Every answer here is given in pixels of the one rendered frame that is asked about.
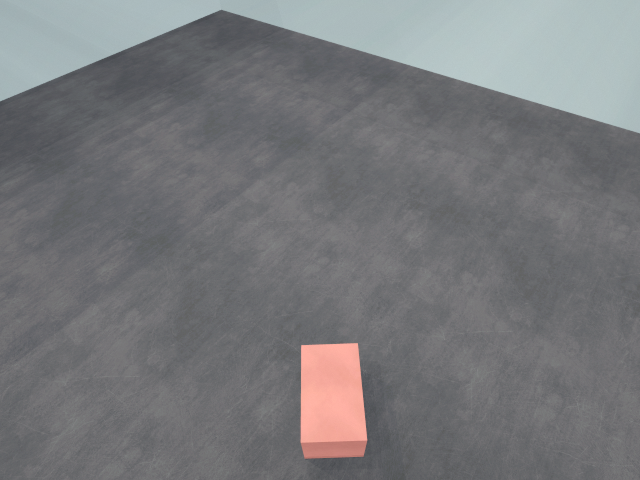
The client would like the carton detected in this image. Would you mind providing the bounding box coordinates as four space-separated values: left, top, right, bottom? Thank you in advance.
301 343 367 459

